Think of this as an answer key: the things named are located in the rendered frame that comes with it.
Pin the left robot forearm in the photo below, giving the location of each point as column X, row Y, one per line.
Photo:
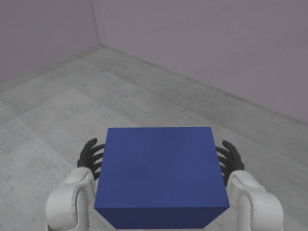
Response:
column 67, row 207

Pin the right robot forearm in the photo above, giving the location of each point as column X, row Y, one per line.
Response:
column 258, row 210

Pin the robot left hand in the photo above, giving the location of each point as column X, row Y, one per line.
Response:
column 88, row 160

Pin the carton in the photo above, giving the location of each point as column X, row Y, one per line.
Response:
column 160, row 178

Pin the robot right hand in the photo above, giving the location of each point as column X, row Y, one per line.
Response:
column 232, row 162

